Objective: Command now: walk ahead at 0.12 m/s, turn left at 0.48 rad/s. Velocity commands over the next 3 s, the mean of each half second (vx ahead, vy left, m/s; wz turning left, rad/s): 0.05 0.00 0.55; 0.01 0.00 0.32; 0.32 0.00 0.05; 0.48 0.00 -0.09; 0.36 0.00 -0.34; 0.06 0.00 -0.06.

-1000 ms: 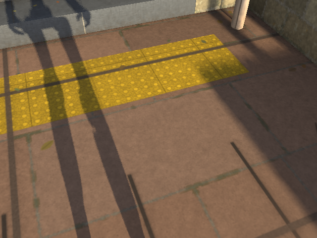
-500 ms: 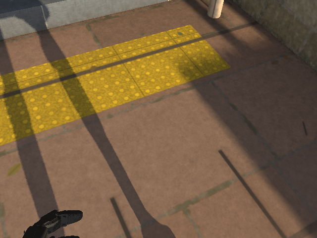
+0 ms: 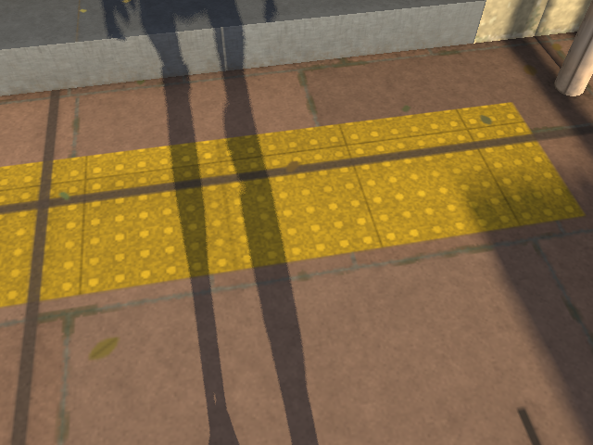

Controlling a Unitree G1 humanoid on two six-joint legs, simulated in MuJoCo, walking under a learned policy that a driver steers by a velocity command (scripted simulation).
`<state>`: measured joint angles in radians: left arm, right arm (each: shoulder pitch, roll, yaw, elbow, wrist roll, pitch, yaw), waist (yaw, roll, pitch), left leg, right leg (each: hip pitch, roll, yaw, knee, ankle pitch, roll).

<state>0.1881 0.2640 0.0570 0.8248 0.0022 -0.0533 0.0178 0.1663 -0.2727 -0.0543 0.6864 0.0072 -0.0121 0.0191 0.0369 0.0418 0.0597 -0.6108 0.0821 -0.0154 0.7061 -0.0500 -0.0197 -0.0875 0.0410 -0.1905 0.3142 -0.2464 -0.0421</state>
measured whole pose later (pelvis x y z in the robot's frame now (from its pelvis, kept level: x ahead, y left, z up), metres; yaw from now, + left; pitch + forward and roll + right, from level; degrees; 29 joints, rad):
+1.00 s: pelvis +0.09 +0.00 +0.00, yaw +26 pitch +0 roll +0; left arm 0.20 0.26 0.03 0.80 0.02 -0.01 0.01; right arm 0.18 -0.23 -0.04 0.62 -0.02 0.04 -0.01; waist 0.04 -0.03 0.03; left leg -0.22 -0.02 -0.04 0.50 -0.28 0.00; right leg -0.24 -0.06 -0.02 0.52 -0.28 0.04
